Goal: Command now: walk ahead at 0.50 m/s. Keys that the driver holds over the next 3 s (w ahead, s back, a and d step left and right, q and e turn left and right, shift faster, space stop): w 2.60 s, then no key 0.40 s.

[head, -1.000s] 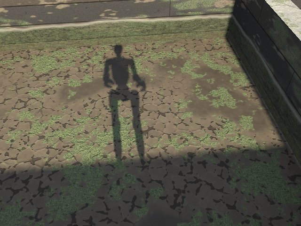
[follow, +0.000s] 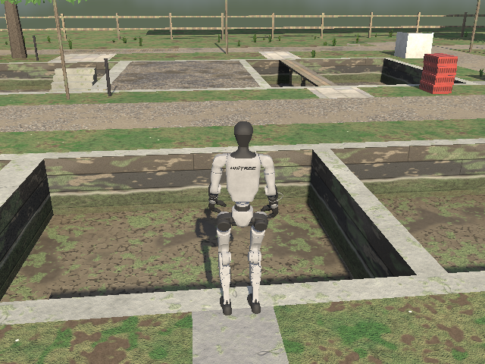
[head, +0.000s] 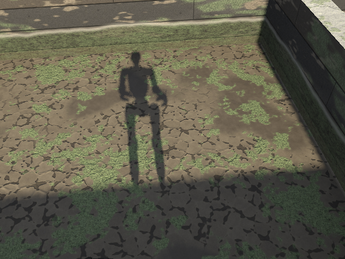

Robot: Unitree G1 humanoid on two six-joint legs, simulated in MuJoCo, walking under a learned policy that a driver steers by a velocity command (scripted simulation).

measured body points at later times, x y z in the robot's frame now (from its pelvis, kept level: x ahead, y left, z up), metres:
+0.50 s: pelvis +0.00 +0.00 +0.00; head -0.01 -0.01 +0.45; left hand +0.20 +0.19 -0.08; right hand +0.17 -0.21 -0.10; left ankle -0.05 +0.11 -0.72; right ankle -0.03 -0.09 -0.72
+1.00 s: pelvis +0.00 +0.00 +0.00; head -0.01 -0.01 +0.45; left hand +0.21 +0.19 -0.08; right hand +0.16 -0.21 -0.10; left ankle -0.05 +0.11 -0.72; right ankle -0.03 -0.09 -0.72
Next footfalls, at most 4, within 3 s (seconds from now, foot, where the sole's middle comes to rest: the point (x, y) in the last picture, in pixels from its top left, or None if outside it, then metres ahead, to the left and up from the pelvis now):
none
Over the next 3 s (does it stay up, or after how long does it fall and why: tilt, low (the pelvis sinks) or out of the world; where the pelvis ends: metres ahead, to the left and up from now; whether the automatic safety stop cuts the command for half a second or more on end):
stays up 0.01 0.00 0.02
